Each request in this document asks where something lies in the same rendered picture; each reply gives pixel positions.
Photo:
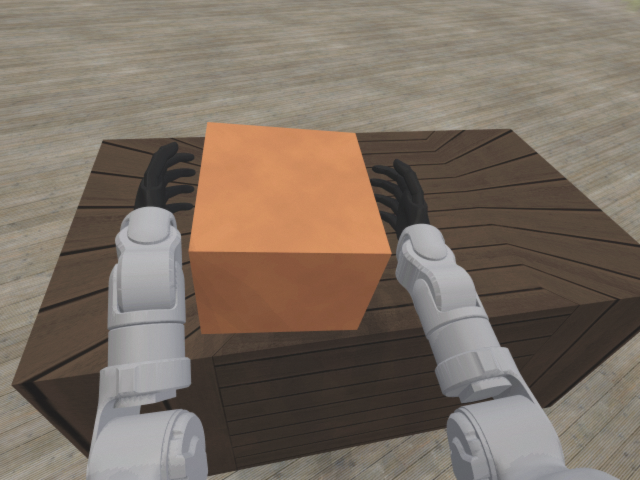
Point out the right robot upper arm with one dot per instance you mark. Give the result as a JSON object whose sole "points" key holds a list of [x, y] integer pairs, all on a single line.
{"points": [[508, 439]]}

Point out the left robot forearm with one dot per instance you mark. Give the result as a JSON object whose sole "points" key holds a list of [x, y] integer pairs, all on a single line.
{"points": [[146, 313]]}

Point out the robot left hand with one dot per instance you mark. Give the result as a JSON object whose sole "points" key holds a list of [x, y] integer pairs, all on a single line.
{"points": [[152, 191]]}

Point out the left robot upper arm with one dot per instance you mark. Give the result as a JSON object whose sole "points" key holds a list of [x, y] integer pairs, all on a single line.
{"points": [[165, 445]]}

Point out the carton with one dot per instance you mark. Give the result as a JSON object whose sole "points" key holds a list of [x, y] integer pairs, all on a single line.
{"points": [[286, 233]]}

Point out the pedestal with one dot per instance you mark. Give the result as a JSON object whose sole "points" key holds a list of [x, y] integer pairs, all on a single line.
{"points": [[559, 281]]}

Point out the right robot forearm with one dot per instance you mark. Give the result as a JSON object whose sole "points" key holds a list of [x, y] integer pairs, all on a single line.
{"points": [[471, 364]]}

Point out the robot right hand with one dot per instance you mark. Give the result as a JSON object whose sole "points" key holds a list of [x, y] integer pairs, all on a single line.
{"points": [[409, 206]]}

